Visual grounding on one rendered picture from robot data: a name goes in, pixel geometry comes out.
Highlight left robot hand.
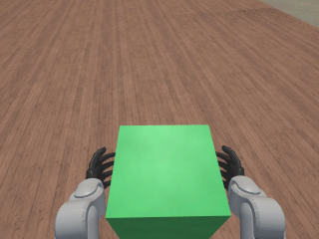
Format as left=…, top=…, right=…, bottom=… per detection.
left=85, top=147, right=116, bottom=189

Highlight carton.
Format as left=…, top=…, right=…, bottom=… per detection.
left=105, top=124, right=231, bottom=239

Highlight robot left forearm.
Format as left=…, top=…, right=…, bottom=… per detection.
left=54, top=178, right=107, bottom=239

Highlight robot right forearm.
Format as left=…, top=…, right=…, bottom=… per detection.
left=227, top=175, right=286, bottom=239

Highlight right robot hand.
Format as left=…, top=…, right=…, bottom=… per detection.
left=215, top=145, right=245, bottom=192

